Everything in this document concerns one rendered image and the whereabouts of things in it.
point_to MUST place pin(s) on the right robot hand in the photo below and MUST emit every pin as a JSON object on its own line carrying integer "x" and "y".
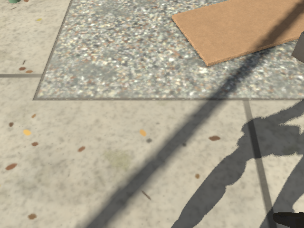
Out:
{"x": 292, "y": 220}

